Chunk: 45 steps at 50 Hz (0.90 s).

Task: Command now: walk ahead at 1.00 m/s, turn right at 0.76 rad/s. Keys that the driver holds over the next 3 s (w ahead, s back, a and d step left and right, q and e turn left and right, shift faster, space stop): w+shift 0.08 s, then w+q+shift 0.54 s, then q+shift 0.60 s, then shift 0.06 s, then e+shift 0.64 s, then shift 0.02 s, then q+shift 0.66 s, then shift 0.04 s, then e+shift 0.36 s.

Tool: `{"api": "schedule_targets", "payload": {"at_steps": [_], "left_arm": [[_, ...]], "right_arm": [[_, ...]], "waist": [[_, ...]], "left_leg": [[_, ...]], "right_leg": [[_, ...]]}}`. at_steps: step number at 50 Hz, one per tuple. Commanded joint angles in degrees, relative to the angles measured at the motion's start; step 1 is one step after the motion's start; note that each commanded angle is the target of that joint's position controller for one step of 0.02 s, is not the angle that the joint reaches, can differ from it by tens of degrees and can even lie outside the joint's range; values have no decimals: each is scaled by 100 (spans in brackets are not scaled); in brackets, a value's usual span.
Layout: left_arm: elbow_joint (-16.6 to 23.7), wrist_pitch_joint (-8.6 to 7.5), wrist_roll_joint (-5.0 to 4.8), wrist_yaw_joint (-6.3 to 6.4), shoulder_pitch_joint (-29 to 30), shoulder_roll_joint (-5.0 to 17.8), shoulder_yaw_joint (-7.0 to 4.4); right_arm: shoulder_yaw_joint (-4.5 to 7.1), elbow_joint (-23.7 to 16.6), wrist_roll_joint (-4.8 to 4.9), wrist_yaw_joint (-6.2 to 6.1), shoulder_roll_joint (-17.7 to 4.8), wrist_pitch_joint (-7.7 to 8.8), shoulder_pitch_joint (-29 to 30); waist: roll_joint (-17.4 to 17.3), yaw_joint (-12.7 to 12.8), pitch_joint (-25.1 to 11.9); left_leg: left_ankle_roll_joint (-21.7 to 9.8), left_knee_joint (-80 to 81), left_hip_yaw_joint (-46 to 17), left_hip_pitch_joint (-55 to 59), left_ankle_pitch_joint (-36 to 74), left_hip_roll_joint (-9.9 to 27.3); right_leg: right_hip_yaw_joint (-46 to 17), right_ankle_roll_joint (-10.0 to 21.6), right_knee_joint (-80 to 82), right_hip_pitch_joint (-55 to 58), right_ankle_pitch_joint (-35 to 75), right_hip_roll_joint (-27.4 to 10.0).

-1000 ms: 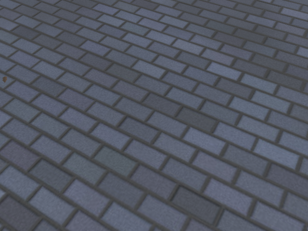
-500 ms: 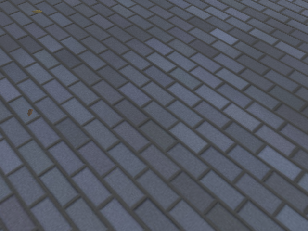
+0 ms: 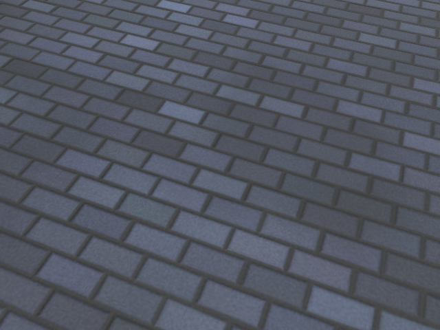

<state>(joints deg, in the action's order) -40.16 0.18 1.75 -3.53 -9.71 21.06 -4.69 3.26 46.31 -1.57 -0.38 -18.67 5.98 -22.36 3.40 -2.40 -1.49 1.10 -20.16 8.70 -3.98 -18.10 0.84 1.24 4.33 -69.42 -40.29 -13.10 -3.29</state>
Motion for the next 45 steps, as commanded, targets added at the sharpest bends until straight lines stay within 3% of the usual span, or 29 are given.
{"api": "schedule_targets", "payload": {"at_steps": [1, 3, 4, 6, 7, 8, 9, 10, 11, 12, 13, 14, 17, 20, 23, 26, 28, 30, 31, 32, 33, 34, 35, 36, 37, 38, 40, 42, 45], "left_arm": [[740, -47, 36, -156, 503, -303, 227], [747, -82, 4, -233, 762, -294, 302], [849, -123, 15, -250, 930, -377, 362], [784, -172, 64, -174, 957, -185, 339], [668, -181, 106, -111, 643, 26, 273], [426, -190, 146, -38, -255, 246, 179], [45, -200, 185, 77, -1485, 454, 55], [-125, -201, 277, 216, -1913, 991, -90], [104, -256, 299, 264, -1666, 1499, -181], [103, -249, 176, 301, -1606, 1176, -204], [-89, -324, 162, 333, -1252, 889, -105], [-168, -404, 148, 304, -980, 531, -31], [-318, -596, 36, 283, -784, 18, 109], [-532, -763, -89, 239, -905, -123, 121], [-603, -828, -73, 259, -809, -214, 150], [-668, -851, -115, 375, -881, 105, 110], [-685, -771, -120, 472, -1089, 371, 66], [-563, -549, -16, 591, -825, 788, -58], [-449, -422, 32, 607, -506, 903, -106], [-401, -354, 13, 539, -306, 829, -107], [-228, -431, 18, 374, -204, -25, 105], [361, -502, -130, 382, -1070, -209, 211], [395, -642, -38, 441, -758, 10, 284], [388, -706, -39, 449, -481, 130, 296], [386, -684, 27, 462, -294, 87, 302], [592, -821, -276, 457, -29, 273, 138], [661, -729, -172, 490, 22, 372, 62], [931, -700, -23, 529, 622, 26, 130], [1071, -632, -152, 507, 1059, -333, 200]], "right_arm": [[-36, -244, 20, 32, -163, 211, 424], [-25, -147, 12, 46, -277, 222, 381], [-9, -87, 24, 65, -471, 239, 192], [36, 120, 45, 42, -802, 187, -143], [86, 166, 35, -3, -1071, 101, -210], [111, 220, 15, -54, -1276, 5, -191], [103, 227, 64, -83, -1337, -73, -63], [-21, 120, 25, -21, -719, -93, -351], [-171, -198, 313, 60, -53, -50, -1110], [-23, -326, 283, 7, -725, -34, -59], [-44, -390, 286, 23, -556, -30, 198], [-90, -267, 219, 57, -383, -69, 166], [-97, 49, 79, 210, -56, -412, -235], [-78, -211, 74, 314, 104, -526, 667], [-139, -501, 114, 408, 213, -458, 1373], [-189, -686, 97, 541, 222, -415, 1785], [-133, -611, 94, 529, 20, -421, 1614], [1, -335, 130, 444, -341, -470, 411], [141, -40, 124, 376, -608, -496, -686], [306, 235, 91, 242, -857, -499, -1589], [384, 250, 163, 116, -1062, -534, -959], [543, -64, -65, 142, -1834, -563, -588], [579, -325, 9, 117, -1656, -545, -322], [487, -284, 64, 48, -1278, -527, -156], [405, -219, 108, 30, -1012, -501, 60], [248, -715, 338, 174, -446, -210, 565], [280, -836, 370, 177, -636, -87, 1036], [360, -827, 422, 11, -785, -152, 1004], [473, -747, 421, -285, -843, -555, 585]], "waist": [[-843, 377, 650], [-544, 334, 761], [-586, 325, 938], [-645, 419, 830], [-789, 627, 507], [-903, 1143, -23], [-831, 1827, -624], [-153, 1604, -1301], [1160, 864, -2485], [1, 1306, -2162], [-37, 933, -839], [-362, 637, -161], [-108, 115, 241], [-112, 143, 858], [11, 109, 949], [-144, 47, 941], [-50, -56, 609], [342, -767, -111], [379, -1315, -582], [-29, -1664, -819], [-1576, -939, 19], [-2268, -113, -1154], [-877, -305, -1490], [-63, -101, -632], [379, 195, -19], [470, 320, -284], [270, 675, 64], [249, 583, 276], [-346, 176, -401]], "left_leg": [[-565, 1324, -475, -216, 2093, 1274], [-492, 1701, 201, -583, 2577, 941], [-554, 1762, 253, -692, 3335, 1143], [-672, 1417, 255, -87, 5826, 1289], [-730, 757, 245, 291, 6906, 1363], [-774, -492, 191, 276, 7536, 1464], [-749, -2182, 157, -270, 7086, 1291], [-701, -4509, -117, -1532, 2687, 683], [-589, -6724, -1085, -3269, -1133, -182], [-675, -6884, -1558, -3738, -358, -38], [-648, -6517, -1388, -3985, 99, 206], [-621, -5971, -1327, -3738, 311, 486], [-509, -5482, -1340, -3000, 414, 752], [-499, -4957, -1137, -3726, 1036, 857], [-623, -3761, -648, -3691, 2107, 661], [-911, -2378, -126, -3017, 2817, 372], [-1069, -2103, 329, -2557, 2651, -166], [-1235, -2193, 335, -1379, 1773, -555], [-1400, -2217, 127, -306, 1279, -639], [-1576, -1597, -290, 757, 1136, -655], [-1693, -1372, -1447, 1015, 2272, -53], [-3079, -859, -4658, 2767, 3251, 1244], [-3064, 0, -5437, 2733, 2775, 1517], [-2747, 178, -4921, 1706, 2939, 1374], [-2452, 195, -4251, 705, 3446, 1090], [-2395, 320, -4388, 229, 3123, 894], [-2137, 477, -3504, -801, 3750, 449], [-1747, 180, -2782, -1504, 4838, -189], [-814, -450, -2453, -1526, 4861, -794]], "right_leg": [[-316, 32, 772, -573, 826, -302], [193, 162, 1940, 369, 1390, 13], [372, 275, 2416, 792, 1480, 77], [618, 457, 2885, 1432, 1202, 562], [696, 515, 3016, 1905, 680, 822], [538, 626, 3127, 2981, 311, 938], [251, 744, 3638, 4496, 462, 787], [-1070, 703, 3467, 5901, -832, -456], [-4237, 1055, 4284, 7116, -1477, -2312], [-4154, 859, 4980, 6427, -1560, -1991], [-3178, 804, 5086, 5349, -1031, -1818], [-2501, 667, 5302, 4358, -468, -1570], [-1177, 432, 5891, 3122, -80, -1195], [-1, 146, 6333, 3043, 1022, -897], [1051, 5, 6451, 3105, 2146, -483], [1519, -144, 6577, 3534, 3647, -647], [1607, -296, 5866, 4324, 6184, -718], [1519, -326, 4213, 4642, 7888, -939], [1375, -239, 2770, 4336, 7883, -1032], [1355, -226, 683, 3691, 6366, -755], [1177, -436, -1381, 1828, -252, 428], [55, -729, -3201, -272, -1943, 987], [-660, -600, -2995, -667, -1457, 617], [-695, -577, -2304, -538, -1113, 366], [-638, -610, -1670, -244, -1017, 135], [-1079, -631, -1442, 197, -1115, 308], [-978, -766, -369, 678, -986, 72], [-553, -903, 1165, 994, -642, 291], [-234, -962, 3109, 1774, 872, 1048]]}}
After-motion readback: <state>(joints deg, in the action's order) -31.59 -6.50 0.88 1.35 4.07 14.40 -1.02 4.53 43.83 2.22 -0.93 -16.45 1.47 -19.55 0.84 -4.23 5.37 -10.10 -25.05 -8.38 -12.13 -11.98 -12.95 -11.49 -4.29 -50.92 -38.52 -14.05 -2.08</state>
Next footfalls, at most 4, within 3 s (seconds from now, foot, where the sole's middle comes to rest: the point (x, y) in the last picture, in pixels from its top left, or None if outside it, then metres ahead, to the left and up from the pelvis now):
0.20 right None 0.37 -0.11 -0.77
0.64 left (195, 242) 0.81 0.06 -0.77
1.04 right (187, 170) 1.14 0.10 -0.77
1.40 left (154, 223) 0.90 0.21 -0.77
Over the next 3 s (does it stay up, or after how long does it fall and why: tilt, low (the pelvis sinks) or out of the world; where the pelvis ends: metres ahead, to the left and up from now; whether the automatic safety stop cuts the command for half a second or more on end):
stays up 1.02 0.13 0.00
